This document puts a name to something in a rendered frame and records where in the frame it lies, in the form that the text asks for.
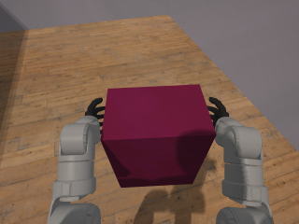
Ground right robot forearm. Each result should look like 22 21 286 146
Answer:
215 117 274 224

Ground robot right upper arm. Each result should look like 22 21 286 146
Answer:
216 206 272 224

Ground robot right hand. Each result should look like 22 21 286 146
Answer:
207 97 229 129

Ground robot left hand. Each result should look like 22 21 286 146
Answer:
85 97 106 134

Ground left robot forearm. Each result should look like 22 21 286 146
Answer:
47 115 101 224

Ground robot left upper arm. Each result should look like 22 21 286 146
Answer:
48 203 101 224

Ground carton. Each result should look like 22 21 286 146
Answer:
100 84 217 188

